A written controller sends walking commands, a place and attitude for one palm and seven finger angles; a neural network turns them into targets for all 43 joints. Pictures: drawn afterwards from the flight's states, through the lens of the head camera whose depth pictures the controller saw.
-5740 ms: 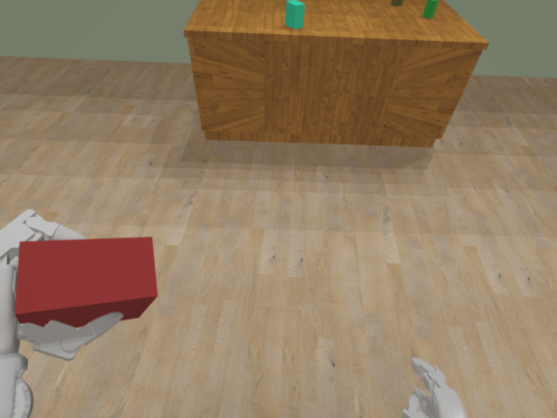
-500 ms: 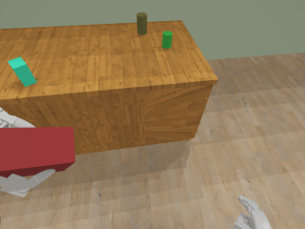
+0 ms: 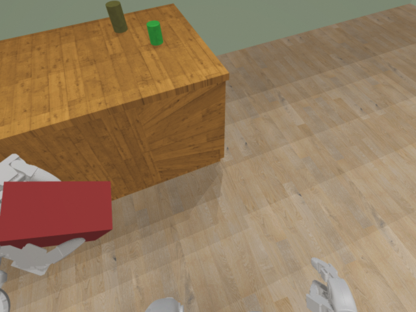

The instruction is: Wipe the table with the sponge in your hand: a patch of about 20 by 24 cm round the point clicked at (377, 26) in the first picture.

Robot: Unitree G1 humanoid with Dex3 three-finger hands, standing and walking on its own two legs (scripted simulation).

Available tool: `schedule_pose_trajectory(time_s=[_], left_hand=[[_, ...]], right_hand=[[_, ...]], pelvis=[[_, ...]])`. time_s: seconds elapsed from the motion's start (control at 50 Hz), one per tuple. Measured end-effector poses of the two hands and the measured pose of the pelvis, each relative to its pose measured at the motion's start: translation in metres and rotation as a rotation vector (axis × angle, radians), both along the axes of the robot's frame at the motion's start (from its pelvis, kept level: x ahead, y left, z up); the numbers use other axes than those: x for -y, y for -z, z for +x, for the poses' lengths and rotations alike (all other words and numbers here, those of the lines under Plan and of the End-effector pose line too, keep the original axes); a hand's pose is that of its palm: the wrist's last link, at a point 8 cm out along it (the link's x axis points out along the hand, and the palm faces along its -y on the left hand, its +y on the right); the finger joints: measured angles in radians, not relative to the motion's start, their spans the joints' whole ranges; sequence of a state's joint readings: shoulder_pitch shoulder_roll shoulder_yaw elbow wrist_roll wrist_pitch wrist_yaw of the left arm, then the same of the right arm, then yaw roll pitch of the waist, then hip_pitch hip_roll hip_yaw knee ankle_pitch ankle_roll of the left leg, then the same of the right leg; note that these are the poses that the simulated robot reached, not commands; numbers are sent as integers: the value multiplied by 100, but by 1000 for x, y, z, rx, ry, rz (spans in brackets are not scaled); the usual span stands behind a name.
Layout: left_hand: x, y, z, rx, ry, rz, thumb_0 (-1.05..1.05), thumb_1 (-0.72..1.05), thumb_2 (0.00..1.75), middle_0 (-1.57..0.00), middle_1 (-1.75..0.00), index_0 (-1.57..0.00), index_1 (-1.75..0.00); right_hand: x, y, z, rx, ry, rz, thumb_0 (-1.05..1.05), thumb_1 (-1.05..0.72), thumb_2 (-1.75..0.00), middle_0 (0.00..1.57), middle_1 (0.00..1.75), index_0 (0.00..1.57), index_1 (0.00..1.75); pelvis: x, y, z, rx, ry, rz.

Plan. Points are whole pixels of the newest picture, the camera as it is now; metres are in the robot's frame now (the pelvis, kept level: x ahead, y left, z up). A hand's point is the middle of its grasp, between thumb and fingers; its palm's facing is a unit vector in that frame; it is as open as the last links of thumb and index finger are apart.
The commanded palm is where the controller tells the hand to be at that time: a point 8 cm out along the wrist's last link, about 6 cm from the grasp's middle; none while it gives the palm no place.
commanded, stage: take the last steps up to it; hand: left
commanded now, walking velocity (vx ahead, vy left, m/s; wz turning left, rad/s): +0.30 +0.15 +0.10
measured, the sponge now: (73, 215) +0.24 +0.19 +0.15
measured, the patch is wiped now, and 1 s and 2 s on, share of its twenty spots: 0.00 0.00 0.00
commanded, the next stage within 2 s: none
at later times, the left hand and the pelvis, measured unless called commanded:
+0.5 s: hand (14, 232) +0.20 +0.23 +0.18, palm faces +0.47 -0.76 -0.46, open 10.4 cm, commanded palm +0.15 +0.28 +0.18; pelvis +0.00 -0.01 -0.01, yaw +3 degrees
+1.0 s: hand out of the picture +0.30 +0.30 +0.18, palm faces +0.43 -0.79 -0.44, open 10.4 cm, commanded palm +0.24 +0.34 +0.18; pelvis +0.09 +0.06 -0.01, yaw +1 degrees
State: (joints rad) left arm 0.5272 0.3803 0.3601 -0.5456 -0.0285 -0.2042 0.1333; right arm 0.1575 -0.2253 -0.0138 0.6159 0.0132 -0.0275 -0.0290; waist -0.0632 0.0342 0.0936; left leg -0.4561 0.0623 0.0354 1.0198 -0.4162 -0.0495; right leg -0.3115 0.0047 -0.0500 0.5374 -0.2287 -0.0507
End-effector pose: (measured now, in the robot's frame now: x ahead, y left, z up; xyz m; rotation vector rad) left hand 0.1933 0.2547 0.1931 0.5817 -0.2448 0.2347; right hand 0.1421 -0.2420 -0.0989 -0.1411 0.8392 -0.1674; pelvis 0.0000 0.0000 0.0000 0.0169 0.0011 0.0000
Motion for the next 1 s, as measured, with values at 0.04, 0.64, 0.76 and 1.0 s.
schedule_pose_trajectory(time_s=[0.04, 0.64, 0.76, 1.0], left_hand=[[0, -6, -10, -3, 6, 34, -1, -51, 98, -72, -135, -71, -134], [-16, 4, -13, 27, -166, -37, -1, -51, 98, -71, -135, -71, -134], [-25, 11, 7, -59, -148, -28, -1, -51, 98, -71, -135, -71, -134], [-87, 0, 69, 166, -80, -17, -1, -51, 98, -71, -135, -71, -135]], right_hand=[[17, -8, -9, -6, 30, -45, 2, -91, -90, 20, 30, 20, 30], [-24, 10, 31, -15, -127, 57, 2, -91, -90, 21, 30, 20, 30], [2, -5, 44, -52, -93, -48, 2, -91, -90, 20, 30, 20, 30], [-49, -23, 106, 83, -10, -110, 2, -91, -90, 20, 30, 19, 30]], pelvis=[[3, -2, -2, -7, -1, 3], [12, -3, 17, 11, -53, 16], [0, -12, 35, -10, -58, 32], [-55, 7, 86, 15, -20, 3]])
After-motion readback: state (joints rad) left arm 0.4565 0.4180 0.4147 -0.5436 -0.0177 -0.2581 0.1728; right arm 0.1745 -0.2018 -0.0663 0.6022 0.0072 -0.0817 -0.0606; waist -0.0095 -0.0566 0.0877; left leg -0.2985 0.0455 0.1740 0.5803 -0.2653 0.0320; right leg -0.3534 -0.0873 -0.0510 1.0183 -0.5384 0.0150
